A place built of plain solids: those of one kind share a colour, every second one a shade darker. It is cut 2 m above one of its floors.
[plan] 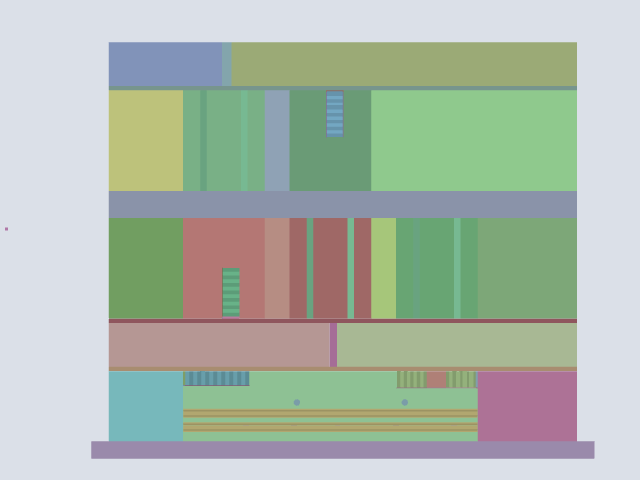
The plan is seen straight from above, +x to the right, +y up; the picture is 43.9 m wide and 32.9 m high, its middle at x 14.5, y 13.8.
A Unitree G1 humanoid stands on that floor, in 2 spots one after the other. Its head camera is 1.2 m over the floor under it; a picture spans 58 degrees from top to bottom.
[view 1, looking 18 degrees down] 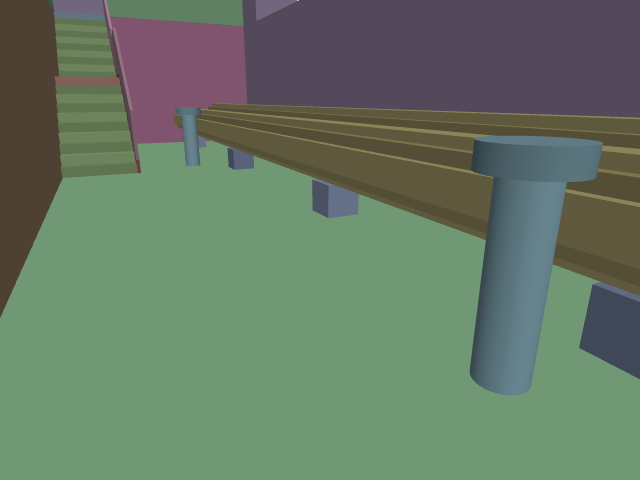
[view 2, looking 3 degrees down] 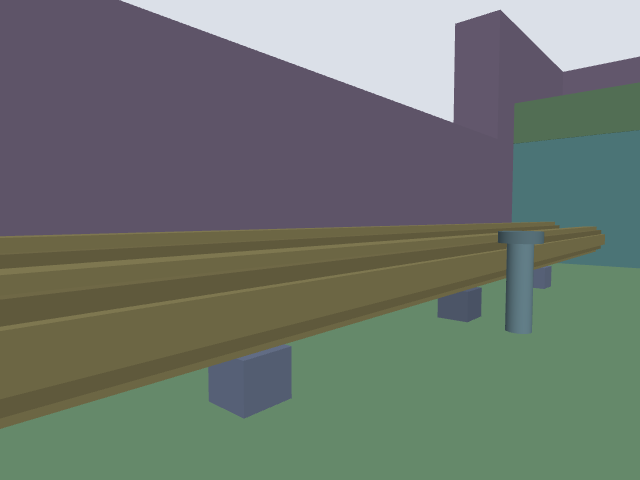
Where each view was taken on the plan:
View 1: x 11.76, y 4.13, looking -26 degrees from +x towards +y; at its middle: floor_aisle_concrete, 3.88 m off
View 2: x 17.68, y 4.13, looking -138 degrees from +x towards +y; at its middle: pipe_main_metal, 4.35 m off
